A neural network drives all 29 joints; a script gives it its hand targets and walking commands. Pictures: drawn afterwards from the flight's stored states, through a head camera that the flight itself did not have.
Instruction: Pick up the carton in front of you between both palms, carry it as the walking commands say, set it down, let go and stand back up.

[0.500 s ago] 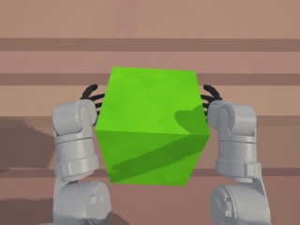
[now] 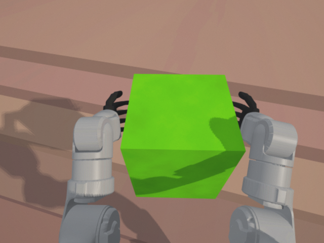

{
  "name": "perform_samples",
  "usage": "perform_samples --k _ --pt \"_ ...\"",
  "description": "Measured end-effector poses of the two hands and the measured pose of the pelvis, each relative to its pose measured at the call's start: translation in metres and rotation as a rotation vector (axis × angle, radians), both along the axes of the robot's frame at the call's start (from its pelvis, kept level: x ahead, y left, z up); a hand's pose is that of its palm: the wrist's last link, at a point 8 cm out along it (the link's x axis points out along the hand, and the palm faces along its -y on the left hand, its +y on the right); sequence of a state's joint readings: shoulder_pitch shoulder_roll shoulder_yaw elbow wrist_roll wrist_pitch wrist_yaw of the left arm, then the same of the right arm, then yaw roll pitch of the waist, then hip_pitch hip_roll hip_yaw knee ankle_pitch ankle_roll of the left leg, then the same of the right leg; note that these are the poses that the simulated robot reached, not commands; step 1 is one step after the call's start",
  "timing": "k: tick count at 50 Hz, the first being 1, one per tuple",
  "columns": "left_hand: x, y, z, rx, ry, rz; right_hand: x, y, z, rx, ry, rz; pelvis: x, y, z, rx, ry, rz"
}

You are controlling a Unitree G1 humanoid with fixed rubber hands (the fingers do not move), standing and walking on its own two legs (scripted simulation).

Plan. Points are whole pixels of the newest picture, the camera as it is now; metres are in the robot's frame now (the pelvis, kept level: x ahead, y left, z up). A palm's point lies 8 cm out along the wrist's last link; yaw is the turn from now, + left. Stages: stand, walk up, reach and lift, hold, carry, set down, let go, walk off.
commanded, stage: carry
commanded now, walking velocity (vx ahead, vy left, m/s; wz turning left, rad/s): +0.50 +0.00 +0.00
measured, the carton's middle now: (177, 140) +0.36 +0.03 +0.07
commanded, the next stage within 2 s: none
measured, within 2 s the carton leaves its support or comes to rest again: neither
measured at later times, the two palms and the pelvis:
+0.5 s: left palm (146, 7) +0.69 +0.15 +0.26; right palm (254, 17) +0.65 -0.15 +0.26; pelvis +0.31 +0.05 +0.11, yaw +0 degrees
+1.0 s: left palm out of the picture +0.97 +0.16 +0.37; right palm out of the picture +1.00 -0.13 +0.37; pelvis +0.62 -0.01 +0.23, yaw -1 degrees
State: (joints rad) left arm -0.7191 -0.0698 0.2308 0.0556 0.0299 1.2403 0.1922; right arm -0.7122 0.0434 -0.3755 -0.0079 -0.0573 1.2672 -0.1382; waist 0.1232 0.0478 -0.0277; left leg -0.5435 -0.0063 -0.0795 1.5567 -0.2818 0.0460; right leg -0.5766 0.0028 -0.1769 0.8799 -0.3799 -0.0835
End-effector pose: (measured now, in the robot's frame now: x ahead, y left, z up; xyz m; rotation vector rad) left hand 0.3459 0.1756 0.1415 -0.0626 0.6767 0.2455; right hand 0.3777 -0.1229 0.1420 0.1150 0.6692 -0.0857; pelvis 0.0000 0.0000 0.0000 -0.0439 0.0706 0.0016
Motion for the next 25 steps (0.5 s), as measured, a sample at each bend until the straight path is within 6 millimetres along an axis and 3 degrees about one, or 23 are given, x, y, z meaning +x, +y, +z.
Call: perform_samples --k 5,9,12,15,20,25 --pt "0.051 -0.004 0.048 -0.013 -0.090 0.005 0.046 -0.005 0.044 0.008 -0.087 -0.013 0.050 -0.003 0.034 0.033 -0.011 0.005" --pt "0.105 -0.009 0.089 0.006 -0.157 -0.020 0.092 -0.010 0.080 0.001 -0.156 -0.022 0.102 0.003 0.047 0.048 -0.012 -0.004" --pt "0.150 -0.010 0.108 0.017 -0.153 -0.045 0.131 -0.012 0.097 -0.005 -0.151 -0.039 0.146 0.011 0.055 0.068 -0.014 -0.013" --pt "0.202 -0.012 0.115 0.010 -0.127 -0.075 0.174 -0.014 0.105 -0.017 -0.123 -0.062 0.194 0.020 0.059 0.088 0.001 -0.020" --pt "0.292 -0.021 0.111 -0.042 -0.050 -0.155 0.234 -0.022 0.106 -0.062 -0.039 -0.149 0.266 0.042 0.074 0.098 -0.010 -0.014" --pt "0.342 -0.022 0.115 -0.094 0.004 -0.149 0.275 -0.022 0.113 -0.076 0.017 -0.171 0.311 0.047 0.110 0.095 -0.030 -0.014"
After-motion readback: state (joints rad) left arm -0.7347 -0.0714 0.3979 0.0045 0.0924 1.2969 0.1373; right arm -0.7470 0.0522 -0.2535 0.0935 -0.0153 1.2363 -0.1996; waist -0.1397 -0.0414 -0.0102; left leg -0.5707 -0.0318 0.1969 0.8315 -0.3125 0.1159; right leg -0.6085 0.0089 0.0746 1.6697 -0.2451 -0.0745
